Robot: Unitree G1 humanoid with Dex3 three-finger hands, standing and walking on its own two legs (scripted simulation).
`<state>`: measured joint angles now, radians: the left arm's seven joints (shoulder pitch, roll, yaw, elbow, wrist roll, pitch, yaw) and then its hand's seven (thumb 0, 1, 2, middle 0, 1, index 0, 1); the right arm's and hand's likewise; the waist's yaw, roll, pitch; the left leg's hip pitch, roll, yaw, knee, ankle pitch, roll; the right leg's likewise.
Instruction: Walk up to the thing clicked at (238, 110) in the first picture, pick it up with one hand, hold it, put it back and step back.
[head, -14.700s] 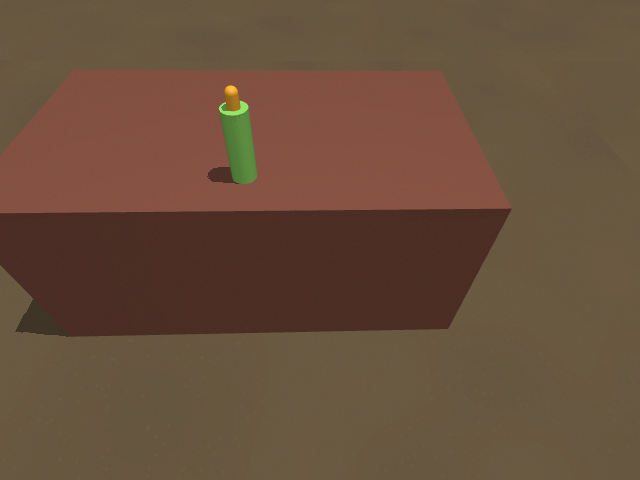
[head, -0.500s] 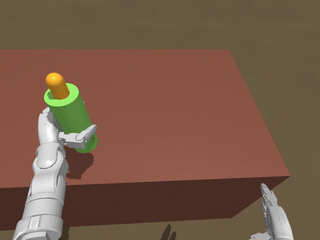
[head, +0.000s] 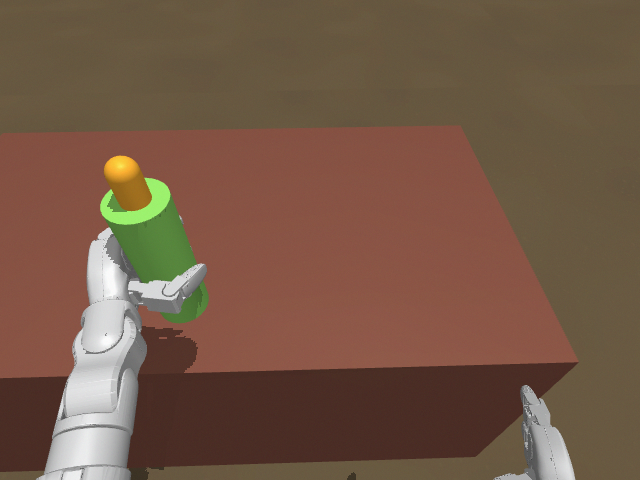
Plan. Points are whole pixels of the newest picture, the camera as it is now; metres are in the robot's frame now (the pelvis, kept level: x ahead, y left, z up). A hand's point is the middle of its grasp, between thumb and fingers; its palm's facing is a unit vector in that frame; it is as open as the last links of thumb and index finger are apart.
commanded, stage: lift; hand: left
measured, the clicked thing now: (157, 245) +0.36 +0.18 +0.15
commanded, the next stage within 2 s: hold in 0.22 s
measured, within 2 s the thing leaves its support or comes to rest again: neither
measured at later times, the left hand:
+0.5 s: hand (157, 261) +0.34 +0.18 +0.14, palm faces +0.21 -0.98 -0.02, open 9.3 cm
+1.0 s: hand (154, 269) +0.32 +0.17 +0.15, palm faces +0.19 -0.98 -0.02, open 9.3 cm
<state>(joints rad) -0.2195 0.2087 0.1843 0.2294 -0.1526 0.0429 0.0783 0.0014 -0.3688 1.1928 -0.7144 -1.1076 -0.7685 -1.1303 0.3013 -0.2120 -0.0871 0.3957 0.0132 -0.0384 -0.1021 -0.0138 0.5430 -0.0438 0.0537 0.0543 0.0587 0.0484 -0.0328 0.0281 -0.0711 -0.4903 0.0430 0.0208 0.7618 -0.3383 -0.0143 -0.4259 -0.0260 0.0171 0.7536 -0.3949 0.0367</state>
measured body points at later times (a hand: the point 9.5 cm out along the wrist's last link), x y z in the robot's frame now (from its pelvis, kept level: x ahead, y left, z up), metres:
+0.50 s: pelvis +0.00 +0.00 +0.01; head -0.01 -0.01 +0.46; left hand +0.32 +0.23 +0.14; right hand +0.17 -0.26 -0.05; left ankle +0.03 +0.13 -0.71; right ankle +0.00 -0.14 -0.71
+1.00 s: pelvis +0.00 +0.01 +0.02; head -0.02 -0.01 +0.47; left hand +0.30 +0.23 +0.15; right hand +0.17 -0.25 -0.05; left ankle +0.03 +0.13 -0.71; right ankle +0.00 -0.14 -0.71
